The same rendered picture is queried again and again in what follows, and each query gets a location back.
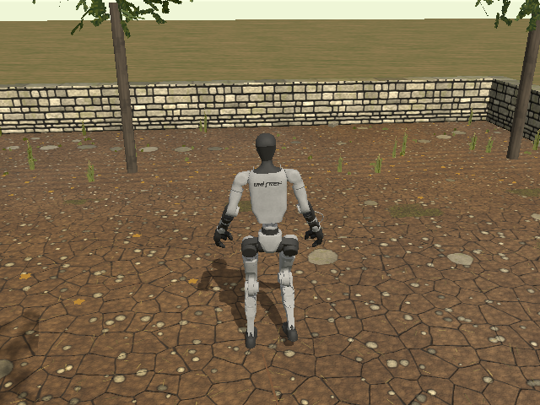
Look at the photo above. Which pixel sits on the robot right hand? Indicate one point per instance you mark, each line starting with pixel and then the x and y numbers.
pixel 318 235

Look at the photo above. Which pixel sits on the humanoid robot head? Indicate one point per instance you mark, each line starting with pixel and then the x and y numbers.
pixel 266 146

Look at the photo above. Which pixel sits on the robot right foot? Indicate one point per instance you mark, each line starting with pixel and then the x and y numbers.
pixel 292 334

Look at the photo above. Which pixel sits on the robot left hand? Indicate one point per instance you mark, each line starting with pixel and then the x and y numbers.
pixel 218 236

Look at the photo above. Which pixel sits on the robot left forearm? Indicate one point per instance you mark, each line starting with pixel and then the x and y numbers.
pixel 225 221

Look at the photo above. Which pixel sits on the robot right forearm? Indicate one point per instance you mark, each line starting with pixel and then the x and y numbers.
pixel 311 219

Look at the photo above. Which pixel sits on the right robot upper arm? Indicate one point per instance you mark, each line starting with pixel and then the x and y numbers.
pixel 293 176

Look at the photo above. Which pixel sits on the left robot upper arm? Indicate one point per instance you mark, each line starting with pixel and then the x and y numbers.
pixel 240 180

